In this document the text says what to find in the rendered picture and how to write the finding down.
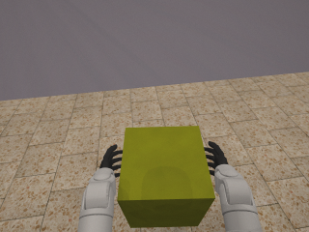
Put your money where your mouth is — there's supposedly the carton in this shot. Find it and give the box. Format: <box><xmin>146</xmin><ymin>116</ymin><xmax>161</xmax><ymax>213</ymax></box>
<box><xmin>117</xmin><ymin>126</ymin><xmax>215</xmax><ymax>228</ymax></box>

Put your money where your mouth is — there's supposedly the robot right forearm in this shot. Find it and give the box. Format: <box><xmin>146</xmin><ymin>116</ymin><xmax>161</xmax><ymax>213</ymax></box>
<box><xmin>214</xmin><ymin>164</ymin><xmax>263</xmax><ymax>232</ymax></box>

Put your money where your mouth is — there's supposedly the left robot hand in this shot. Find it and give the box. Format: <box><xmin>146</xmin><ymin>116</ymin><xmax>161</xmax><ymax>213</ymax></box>
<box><xmin>99</xmin><ymin>144</ymin><xmax>123</xmax><ymax>178</ymax></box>

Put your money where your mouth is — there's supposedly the right robot hand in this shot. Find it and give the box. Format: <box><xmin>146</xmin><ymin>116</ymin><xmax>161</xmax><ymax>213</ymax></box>
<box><xmin>204</xmin><ymin>141</ymin><xmax>228</xmax><ymax>176</ymax></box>

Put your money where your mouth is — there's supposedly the robot left forearm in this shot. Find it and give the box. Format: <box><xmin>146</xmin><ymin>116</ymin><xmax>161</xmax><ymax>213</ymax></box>
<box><xmin>77</xmin><ymin>167</ymin><xmax>117</xmax><ymax>232</ymax></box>

